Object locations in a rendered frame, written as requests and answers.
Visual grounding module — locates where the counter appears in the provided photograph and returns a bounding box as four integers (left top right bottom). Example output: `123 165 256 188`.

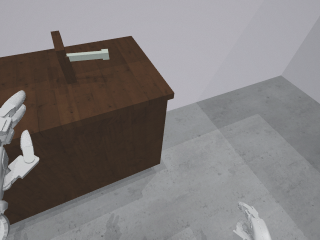
0 30 175 225

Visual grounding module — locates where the robot left forearm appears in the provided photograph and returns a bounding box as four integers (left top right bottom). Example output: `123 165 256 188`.
0 200 10 240

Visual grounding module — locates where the left robot hand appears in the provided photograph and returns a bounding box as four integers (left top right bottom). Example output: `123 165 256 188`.
0 90 39 201

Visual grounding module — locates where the tap lever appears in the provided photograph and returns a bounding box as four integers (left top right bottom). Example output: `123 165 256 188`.
66 49 110 62

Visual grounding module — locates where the right robot hand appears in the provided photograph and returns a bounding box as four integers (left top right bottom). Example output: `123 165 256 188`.
233 201 272 240

